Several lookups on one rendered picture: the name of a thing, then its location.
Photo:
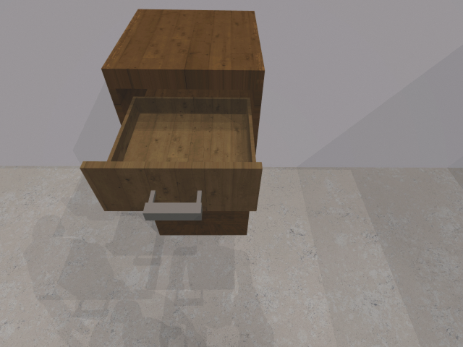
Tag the cabinet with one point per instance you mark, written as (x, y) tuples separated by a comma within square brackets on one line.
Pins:
[(190, 53)]

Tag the drawer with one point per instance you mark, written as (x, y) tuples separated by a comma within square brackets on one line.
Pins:
[(178, 146)]

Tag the handle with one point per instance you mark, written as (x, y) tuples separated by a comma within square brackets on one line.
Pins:
[(173, 210)]

